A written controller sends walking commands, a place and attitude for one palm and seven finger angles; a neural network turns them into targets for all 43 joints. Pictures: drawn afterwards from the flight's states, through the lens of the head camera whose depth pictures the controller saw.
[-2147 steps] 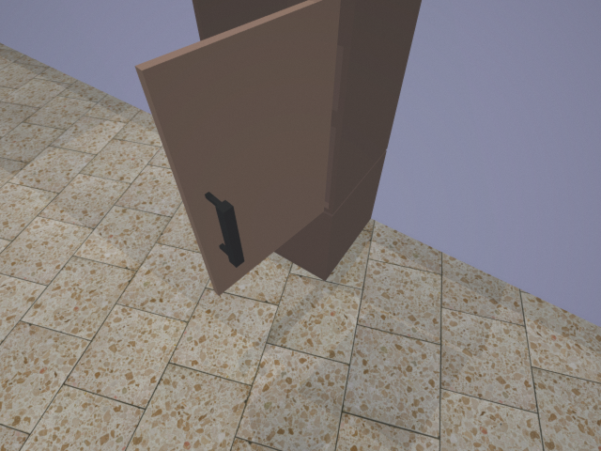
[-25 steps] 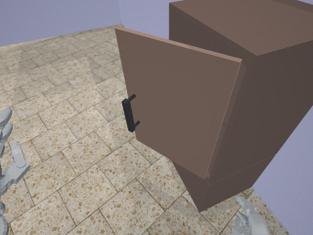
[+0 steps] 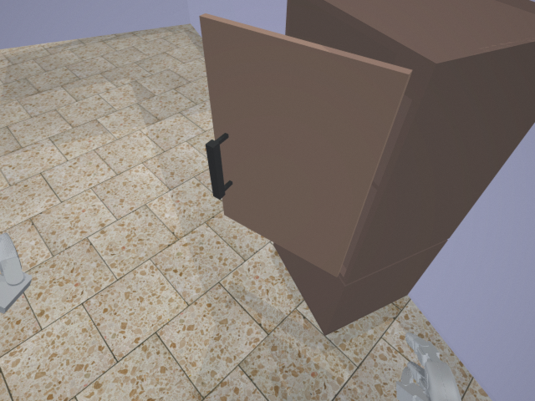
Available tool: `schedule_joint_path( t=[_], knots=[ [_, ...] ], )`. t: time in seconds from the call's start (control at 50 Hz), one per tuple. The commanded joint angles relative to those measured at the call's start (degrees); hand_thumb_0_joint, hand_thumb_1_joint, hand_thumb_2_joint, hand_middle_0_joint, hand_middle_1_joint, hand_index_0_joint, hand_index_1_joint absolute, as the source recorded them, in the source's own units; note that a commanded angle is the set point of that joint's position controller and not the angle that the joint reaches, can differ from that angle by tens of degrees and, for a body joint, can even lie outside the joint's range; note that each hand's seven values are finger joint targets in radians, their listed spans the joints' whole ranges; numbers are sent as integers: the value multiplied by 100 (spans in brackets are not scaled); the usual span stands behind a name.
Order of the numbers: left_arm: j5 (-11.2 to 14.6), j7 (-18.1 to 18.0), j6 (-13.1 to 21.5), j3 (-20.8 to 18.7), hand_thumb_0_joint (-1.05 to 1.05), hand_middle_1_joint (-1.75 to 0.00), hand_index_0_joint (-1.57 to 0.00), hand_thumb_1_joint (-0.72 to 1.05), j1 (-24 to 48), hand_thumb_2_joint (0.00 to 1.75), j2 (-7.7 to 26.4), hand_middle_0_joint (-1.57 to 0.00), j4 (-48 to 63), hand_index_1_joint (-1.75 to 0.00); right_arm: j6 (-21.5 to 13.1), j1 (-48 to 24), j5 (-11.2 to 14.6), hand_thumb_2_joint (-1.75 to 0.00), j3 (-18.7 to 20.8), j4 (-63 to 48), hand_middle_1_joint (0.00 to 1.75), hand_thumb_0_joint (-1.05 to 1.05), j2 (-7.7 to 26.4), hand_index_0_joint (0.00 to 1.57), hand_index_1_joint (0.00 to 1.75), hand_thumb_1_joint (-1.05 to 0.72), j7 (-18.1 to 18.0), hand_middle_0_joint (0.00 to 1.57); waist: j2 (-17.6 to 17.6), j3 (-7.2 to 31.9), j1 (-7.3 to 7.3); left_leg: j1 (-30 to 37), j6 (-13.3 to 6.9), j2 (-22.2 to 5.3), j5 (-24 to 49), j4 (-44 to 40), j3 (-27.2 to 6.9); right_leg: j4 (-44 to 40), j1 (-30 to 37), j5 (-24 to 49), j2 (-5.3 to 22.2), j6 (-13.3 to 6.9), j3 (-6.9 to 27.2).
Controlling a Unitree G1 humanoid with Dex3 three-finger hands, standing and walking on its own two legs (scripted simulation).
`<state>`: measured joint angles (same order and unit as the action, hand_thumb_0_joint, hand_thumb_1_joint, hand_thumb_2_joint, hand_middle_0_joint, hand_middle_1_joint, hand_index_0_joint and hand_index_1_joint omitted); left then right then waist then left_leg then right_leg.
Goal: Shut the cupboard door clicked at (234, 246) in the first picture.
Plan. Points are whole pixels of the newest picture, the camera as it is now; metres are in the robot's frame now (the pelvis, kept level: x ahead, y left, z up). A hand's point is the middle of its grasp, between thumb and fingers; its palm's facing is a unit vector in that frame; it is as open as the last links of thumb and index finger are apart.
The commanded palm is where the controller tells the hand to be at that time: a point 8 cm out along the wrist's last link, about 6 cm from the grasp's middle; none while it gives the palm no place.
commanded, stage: step back with the hand held close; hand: left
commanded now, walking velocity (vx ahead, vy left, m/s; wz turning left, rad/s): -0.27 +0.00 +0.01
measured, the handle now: (221, 166) +0.67 +0.16 -0.08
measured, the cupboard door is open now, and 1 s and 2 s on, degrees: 32 32 32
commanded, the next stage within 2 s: stop stepping back and stand still in 0.90 s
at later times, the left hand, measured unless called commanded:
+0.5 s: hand out of the picture +0.14 +0.26 +0.18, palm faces +0.49 -0.71 -0.51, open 7.4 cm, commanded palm +0.05 +0.30 +0.19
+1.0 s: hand out of the picture -0.02 +0.27 +0.19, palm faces +0.62 -0.65 -0.44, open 7.4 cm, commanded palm -0.07 +0.29 +0.19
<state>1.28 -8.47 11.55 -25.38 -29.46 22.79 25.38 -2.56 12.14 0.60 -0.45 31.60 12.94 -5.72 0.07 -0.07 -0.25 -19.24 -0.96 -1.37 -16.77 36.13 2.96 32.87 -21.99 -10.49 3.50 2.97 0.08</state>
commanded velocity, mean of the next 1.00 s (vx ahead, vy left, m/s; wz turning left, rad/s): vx -0.37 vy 0.00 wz -0.11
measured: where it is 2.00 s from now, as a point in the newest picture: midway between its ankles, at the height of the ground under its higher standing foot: outside the picture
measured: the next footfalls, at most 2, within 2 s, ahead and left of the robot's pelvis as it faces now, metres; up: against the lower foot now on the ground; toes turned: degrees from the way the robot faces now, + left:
right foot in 0.92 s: -0.09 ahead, -0.16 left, +0.00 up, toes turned +12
left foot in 1.12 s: -0.13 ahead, +0.11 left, +0.00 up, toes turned +11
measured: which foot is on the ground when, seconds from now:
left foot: down 0.00-0.92, up 0.94-1.00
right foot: down 0.00-0.74, up 0.76-0.90, down 0.92-1.00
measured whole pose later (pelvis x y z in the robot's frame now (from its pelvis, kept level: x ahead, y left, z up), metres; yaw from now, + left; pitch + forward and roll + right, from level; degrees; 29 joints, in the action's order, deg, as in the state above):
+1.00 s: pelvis -0.17 -0.02 -0.02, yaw +8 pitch -1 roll +1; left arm 1.2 -9.6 13.6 -25.3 -27.0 22.8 29.0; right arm -6.2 8.7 -0.8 1.8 38.8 11.6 -3.0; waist -0.2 -0.4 -3.7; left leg -37.6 3.2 -4.2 -24.2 57.3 5.9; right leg 44.8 -21.5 -22.5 0.8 1.5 5.4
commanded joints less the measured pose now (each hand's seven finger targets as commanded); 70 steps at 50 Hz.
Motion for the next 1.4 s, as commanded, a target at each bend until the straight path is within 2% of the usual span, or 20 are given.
schedule_joint_path(
  t=[0.0,0.32,0.46,0.58,0.62,0.68,0.72,0.74,0.78,0.84,0.86,0.9,0.94,1.0,1.04,1.08,1.14,1.22,1.34,1.38],
  knots=[
    [-42,-133,471,-661,0,-30,-20,90,578,90,1060,-20,1235,-30,-480,-475,26,-90,293,-882,30,0,812,20,30,-90,-34,20,490,212,34,-2426,-336,-353,-2279,-1569,-384,112,1925,-192,-242,-138,263],
    [21,-230,654,-876,0,-30,-20,90,316,90,1206,-20,1205,-30,-603,-336,-12,-90,332,-631,30,0,736,20,30,-90,80,20,-140,512,60,-1825,-172,-36,-1807,-861,-335,-610,996,-845,67,-340,778],
    [-120,-219,764,-1216,0,-30,-20,90,139,90,1281,-20,1471,-30,-757,-600,21,-90,428,-814,30,0,824,20,30,-90,13,20,1077,672,-41,-3678,-690,-974,-2859,-1766,-1057,1688,2721,700,-704,-117,361],
    [25,-183,661,-998,0,-30,-20,90,313,90,1295,-20,1652,-30,-781,-301,-90,-90,423,-490,30,0,542,20,30,-90,135,20,-839,659,125,-1227,72,192,-1698,705,-23,-936,-160,-55,814,-818,2405],
    [33,-242,577,-837,0,-30,-20,90,612,90,1338,-20,1757,-30,-642,-303,-104,-90,392,-348,30,0,477,20,30,-90,193,20,-1148,739,199,-153,125,288,-1093,887,52,-1457,-920,-875,947,-832,2130],
    [72,-253,622,-779,0,-30,-20,90,657,90,1251,-20,1747,-30,-560,-239,-63,-90,411,-347,30,0,608,20,30,-90,115,20,-405,558,288,182,-186,-124,-1593,-277,-552,-922,-1534,-1988,186,-439,1216],
    [41,-261,680,-881,0,-30,-20,90,592,90,1049,-20,1773,-30,-612,-424,-83,-90,435,-473,30,0,785,20,30,-90,13,20,1888,603,227,-1977,-804,-1667,-3321,-2445,-2069,2330,136,-1532,-942,-38,45],
    [69,-254,665,-974,0,-30,-20,90,694,90,1224,-20,1854,-30,-673,-681,-115,-90,479,-485,30,0,590,20,30,-90,-30,20,1984,857,73,-2292,-958,-2171,-2484,-2768,-2412,3870,620,-1675,-1085,-25,41],
    [249,-265,728,-1134,0,-30,-20,90,686,90,1383,-20,1813,-30,-919,-895,-52,-90,665,-298,30,0,512,20,30,-90,83,20,979,1285,-114,-759,-677,-1920,-594,-1727,-1089,3687,56,-2050,-802,-162,272],
    [324,-193,524,-829,0,-30,-20,90,-68,90,1017,-20,1017,-30,-903,-979,78,-90,620,-449,30,0,538,20,30,-90,230,20,1783,630,-94,-1362,-62,-1722,-1471,-1508,123,1523,640,-2235,-371,-429,-48],
    [276,-126,565,-687,0,-30,-20,90,-34,90,1044,-20,1019,-30,-866,-981,119,-90,536,-501,30,0,458,20,30,-90,235,20,1243,235,-83,-1298,168,-1392,-1583,-823,473,309,258,-2254,-103,-597,270],
    [46,-189,654,-892,0,-30,-20,90,484,90,1700,-20,1267,-30,-774,-953,-27,-90,425,-429,30,0,317,20,30,-90,290,20,-1621,-395,-154,-793,575,-103,-1363,2650,411,-2706,-2088,-2508,1808,-1445,3962],
    [-28,-229,341,-727,0,-30,-20,90,1373,90,1633,-20,1700,-30,-664,-830,-196,-90,353,-239,30,0,306,20,30,-90,262,20,-2000,167,-167,-1087,485,70,-1249,3444,-127,-2417,-1400,-980,1457,-1456,3482],
    [23,-192,247,-478,0,-30,-20,90,1523,90,1277,-20,1330,-30,-580,-607,-81,-90,258,-231,30,0,326,20,30,-90,68,20,-1833,273,48,126,331,-51,-996,1237,-117,-1019,-670,1648,757,-991,1700],
    [-8,-156,263,-231,0,-30,-20,90,1896,90,1111,-20,1310,-30,-599,-508,-44,-90,282,-205,30,0,513,20,30,-90,-36,20,28,575,174,927,318,88,312,-1006,286,-174,-269,1430,312,-596,1144],
    [3,-176,397,-338,0,-30,-20,90,1658,90,1075,-20,1558,-30,-732,-355,-21,-90,413,-460,30,0,849,20,30,-90,-3,20,1861,904,-15,1187,-266,-1764,1307,-1897,-1289,1296,-647,-1463,-429,-127,460],
    [179,-116,389,-511,0,-30,-20,90,726,90,1002,-20,1628,-30,-898,-337,-49,-90,458,-559,30,0,673,20,30,-90,215,20,1480,859,158,651,-597,-2240,-1417,-2608,-1967,3126,-839,-1736,-477,-98,338],
    [101,-182,170,-377,0,-30,-20,90,105,90,893,-20,1992,-30,-722,-595,-37,-90,311,-582,30,0,627,20,30,-90,346,20,1321,320,88,-263,-249,-1695,-2196,-2969,-720,2484,-86,-1276,-513,-141,-434],
    [172,-274,20,-738,0,-30,-20,90,-199,90,1406,-20,1586,-30,-430,-377,-132,-90,216,-639,30,0,581,20,30,-90,102,20,1498,491,152,4,97,-1063,-2081,-2571,-2,-720,1569,-1432,-848,-436,-1133],
    [169,-286,-15,-857,0,-30,-20,90,-110,90,1565,-20,1562,-30,-324,-244,-140,-90,228,-609,30,0,574,20,30,-90,86,20,813,567,243,-371,16,-747,-1280,-1201,138,-1329,1897,-1138,-151,-777,-282]
  ],
)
